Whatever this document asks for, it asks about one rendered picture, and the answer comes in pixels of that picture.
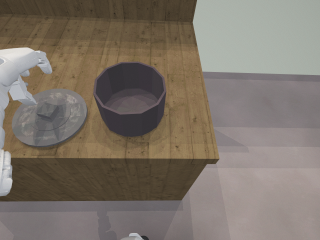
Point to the pot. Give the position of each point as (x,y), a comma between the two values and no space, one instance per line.
(130,97)

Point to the left robot forearm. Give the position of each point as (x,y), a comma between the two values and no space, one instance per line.
(8,75)

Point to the robot left shin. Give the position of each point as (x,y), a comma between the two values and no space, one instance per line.
(134,234)

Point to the lid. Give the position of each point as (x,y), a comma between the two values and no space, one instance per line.
(37,131)

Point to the table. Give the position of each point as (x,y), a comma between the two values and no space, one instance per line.
(81,38)

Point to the left robot upper arm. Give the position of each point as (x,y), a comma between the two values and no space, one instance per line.
(5,172)

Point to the knob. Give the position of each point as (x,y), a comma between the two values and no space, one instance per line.
(48,111)

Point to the robot left hand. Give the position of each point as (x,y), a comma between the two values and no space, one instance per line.
(25,58)

